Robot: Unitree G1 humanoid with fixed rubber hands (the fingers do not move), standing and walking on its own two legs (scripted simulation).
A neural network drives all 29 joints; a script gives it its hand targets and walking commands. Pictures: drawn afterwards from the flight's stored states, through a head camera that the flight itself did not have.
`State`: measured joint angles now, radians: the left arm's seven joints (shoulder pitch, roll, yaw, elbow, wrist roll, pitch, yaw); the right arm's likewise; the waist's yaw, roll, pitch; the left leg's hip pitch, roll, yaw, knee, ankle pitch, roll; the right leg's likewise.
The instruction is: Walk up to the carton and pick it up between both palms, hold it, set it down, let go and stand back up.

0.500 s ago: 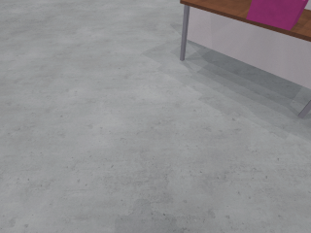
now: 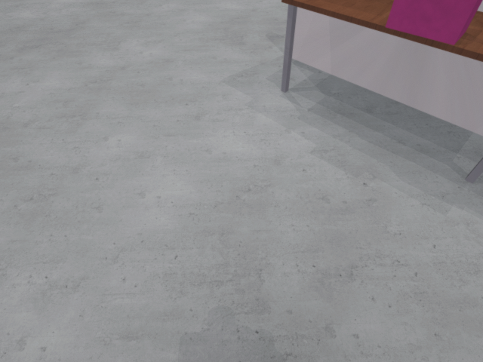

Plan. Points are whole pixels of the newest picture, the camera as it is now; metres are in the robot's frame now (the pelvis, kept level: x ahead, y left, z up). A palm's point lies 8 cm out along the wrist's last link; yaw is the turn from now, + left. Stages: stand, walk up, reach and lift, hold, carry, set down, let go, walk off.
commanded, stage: walk up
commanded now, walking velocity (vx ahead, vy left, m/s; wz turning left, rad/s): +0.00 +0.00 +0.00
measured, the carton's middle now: (433, 8) +1.49 -0.90 -0.04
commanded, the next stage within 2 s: none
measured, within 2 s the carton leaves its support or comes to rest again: neither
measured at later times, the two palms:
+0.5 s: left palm (180, 323) +0.23 +0.15 -0.15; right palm out of the picture +0.00 -0.33 -0.19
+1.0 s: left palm (209, 245) +0.43 +0.11 -0.20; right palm (434, 297) +0.26 -0.37 -0.15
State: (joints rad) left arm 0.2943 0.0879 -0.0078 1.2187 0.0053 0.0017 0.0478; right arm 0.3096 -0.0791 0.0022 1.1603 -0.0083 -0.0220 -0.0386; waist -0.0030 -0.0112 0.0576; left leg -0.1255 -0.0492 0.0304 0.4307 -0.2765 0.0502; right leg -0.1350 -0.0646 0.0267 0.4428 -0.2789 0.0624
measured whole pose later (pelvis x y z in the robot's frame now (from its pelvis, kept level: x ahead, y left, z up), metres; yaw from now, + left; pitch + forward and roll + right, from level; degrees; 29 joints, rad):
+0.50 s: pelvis +0.11 -0.10 -0.05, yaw -17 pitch -4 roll +0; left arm 0.27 0.26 0.08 0.96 0.03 -0.03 -0.04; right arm 0.42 -0.25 -0.02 1.04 -0.09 -0.05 -0.02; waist 0.00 0.07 0.07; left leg 0.07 0.20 0.25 0.72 -0.62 -0.01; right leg -0.50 -0.06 -0.08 0.77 -0.18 -0.02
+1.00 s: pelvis +0.33 -0.13 -0.05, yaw -24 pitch -5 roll +1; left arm 0.40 0.28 0.04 0.95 0.06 0.02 -0.04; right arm 0.39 -0.20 0.01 0.81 -0.01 -0.06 -0.02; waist -0.01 -0.10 0.02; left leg -0.45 0.07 0.15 0.91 -0.36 0.03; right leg -0.43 0.01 0.11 1.30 -0.54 -0.04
